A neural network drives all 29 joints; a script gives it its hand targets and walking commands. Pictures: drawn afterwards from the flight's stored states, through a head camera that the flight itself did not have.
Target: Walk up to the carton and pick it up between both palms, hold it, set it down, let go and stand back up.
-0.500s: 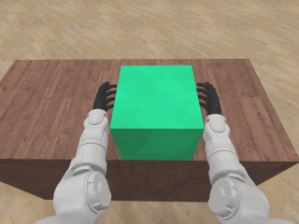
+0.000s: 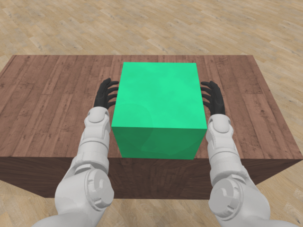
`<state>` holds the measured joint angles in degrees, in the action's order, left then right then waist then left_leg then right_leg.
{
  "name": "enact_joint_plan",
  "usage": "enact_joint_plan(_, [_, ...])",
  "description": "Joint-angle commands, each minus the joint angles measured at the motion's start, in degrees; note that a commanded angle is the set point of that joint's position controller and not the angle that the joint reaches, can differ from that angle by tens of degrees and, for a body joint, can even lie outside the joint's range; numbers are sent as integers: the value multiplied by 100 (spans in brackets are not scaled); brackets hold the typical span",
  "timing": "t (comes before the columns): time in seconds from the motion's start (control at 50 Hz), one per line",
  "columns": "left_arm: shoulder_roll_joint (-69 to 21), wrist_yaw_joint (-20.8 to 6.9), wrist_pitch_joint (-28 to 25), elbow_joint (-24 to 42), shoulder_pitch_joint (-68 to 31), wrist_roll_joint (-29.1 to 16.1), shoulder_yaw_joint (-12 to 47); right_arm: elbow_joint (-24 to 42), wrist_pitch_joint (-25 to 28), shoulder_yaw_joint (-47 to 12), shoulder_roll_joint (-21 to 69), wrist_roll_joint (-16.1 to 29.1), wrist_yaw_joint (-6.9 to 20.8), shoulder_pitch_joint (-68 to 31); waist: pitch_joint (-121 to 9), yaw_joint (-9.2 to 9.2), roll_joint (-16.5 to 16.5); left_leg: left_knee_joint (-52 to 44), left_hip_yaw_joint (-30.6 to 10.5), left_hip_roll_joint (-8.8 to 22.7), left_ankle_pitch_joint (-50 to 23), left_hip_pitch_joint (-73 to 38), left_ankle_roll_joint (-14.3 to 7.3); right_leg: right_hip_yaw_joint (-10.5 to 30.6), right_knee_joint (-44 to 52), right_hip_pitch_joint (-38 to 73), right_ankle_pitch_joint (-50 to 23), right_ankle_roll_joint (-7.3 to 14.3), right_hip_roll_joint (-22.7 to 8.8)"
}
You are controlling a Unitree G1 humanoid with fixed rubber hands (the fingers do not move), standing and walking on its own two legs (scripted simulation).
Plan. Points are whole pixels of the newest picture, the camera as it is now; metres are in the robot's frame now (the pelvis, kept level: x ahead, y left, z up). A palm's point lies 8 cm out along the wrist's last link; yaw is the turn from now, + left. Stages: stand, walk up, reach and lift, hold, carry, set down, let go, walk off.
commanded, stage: set down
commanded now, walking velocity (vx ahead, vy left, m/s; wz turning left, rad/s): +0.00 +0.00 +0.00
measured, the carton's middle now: (158, 111) +0.45 +0.01 +0.01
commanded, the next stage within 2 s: none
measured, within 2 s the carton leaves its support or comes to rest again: neither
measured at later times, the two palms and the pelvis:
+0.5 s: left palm (102, 107) +0.42 +0.17 +0.06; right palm (216, 111) +0.41 -0.14 +0.06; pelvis +0.00 +0.01 +0.00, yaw +0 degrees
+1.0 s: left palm (102, 107) +0.42 +0.17 +0.06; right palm (216, 111) +0.41 -0.14 +0.06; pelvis +0.00 +0.00 +0.00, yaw +1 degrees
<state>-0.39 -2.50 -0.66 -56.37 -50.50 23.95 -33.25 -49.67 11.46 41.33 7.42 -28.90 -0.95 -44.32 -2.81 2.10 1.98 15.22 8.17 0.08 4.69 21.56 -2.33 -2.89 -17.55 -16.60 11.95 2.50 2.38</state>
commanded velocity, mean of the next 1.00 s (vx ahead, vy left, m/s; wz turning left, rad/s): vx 0.00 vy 0.00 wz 0.00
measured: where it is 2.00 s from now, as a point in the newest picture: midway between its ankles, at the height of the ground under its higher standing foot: outside the picture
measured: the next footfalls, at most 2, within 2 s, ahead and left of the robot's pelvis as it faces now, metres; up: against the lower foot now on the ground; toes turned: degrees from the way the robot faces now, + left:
none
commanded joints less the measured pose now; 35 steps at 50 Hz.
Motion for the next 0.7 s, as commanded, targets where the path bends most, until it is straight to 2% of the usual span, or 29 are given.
enact_joint_plan(0.0, [-2269, -230, -356, 442, -2968, 87, 1001, -155, 103, -1495, 2424, -226, 719, -3167, -3364, 101, -78, 528, -194, 353, -2121, -2613, -42, -174, -6, 180, -2185, -602, -365])
enact_joint_plan(0.2, [-2217, -151, -305, 549, -2738, 250, 869, -174, 57, -1339, 2255, -268, 796, -3003, -3172, 107, -98, 594, -211, 378, -2225, -2790, -39, -202, 109, -139, -1728, -553, -317])
enact_joint_plan(0.68, [-2055, -175, -334, 550, -2404, 504, 581, -114, -101, -1143, 2158, -407, 840, -2584, -2831, 15, -58, 608, -284, 324, -2115, -2738, -113, -208, 140, -400, -1498, -615, -322])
